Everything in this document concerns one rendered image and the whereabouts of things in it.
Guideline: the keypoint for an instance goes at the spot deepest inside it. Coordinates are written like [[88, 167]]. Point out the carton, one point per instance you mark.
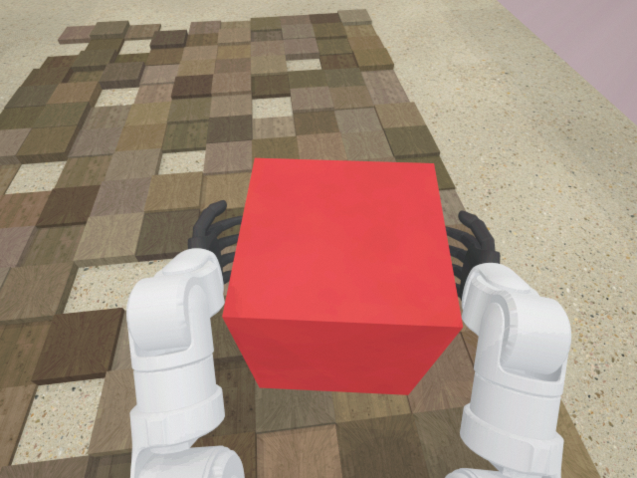
[[342, 278]]

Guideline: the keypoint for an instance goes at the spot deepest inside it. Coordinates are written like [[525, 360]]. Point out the robot left upper arm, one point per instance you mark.
[[196, 462]]

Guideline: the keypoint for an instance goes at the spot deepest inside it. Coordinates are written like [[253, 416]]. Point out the robot right hand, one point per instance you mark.
[[480, 249]]

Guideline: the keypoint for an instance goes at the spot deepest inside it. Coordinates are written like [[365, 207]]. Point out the left robot forearm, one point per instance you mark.
[[171, 347]]

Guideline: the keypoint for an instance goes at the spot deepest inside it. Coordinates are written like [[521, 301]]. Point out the right robot forearm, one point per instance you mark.
[[520, 364]]

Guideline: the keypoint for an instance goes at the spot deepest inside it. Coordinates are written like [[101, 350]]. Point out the robot left hand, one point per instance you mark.
[[205, 235]]

